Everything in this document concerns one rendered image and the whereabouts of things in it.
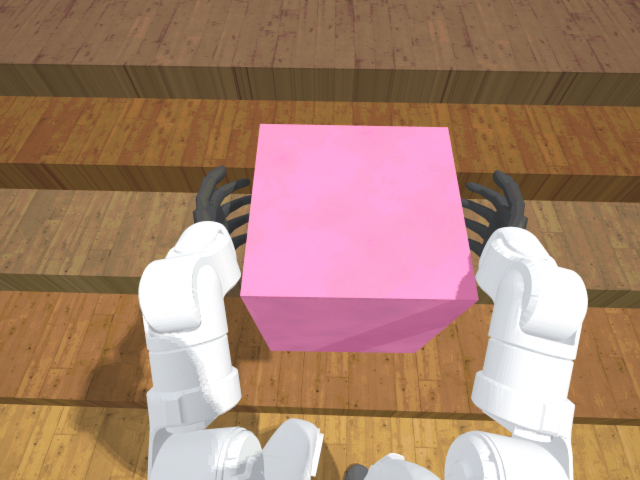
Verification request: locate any robot right upper arm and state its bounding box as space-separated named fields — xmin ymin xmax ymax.
xmin=444 ymin=431 xmax=569 ymax=480

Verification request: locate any robot right forearm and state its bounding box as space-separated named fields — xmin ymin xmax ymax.
xmin=471 ymin=227 xmax=588 ymax=480

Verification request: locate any robot left hand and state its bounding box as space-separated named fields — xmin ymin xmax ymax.
xmin=193 ymin=165 xmax=252 ymax=250

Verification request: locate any right robot shin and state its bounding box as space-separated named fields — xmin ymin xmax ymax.
xmin=364 ymin=453 xmax=405 ymax=480

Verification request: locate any robot right hand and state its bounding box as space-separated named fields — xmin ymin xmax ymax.
xmin=461 ymin=170 xmax=528 ymax=257

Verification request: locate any carton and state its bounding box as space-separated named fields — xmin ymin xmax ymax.
xmin=240 ymin=124 xmax=479 ymax=353

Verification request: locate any robot left forearm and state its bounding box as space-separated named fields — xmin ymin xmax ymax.
xmin=138 ymin=221 xmax=242 ymax=480

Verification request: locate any left robot thigh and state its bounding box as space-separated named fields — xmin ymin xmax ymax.
xmin=262 ymin=418 xmax=324 ymax=480

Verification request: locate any robot left upper arm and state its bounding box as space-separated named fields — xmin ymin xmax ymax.
xmin=150 ymin=426 xmax=265 ymax=480

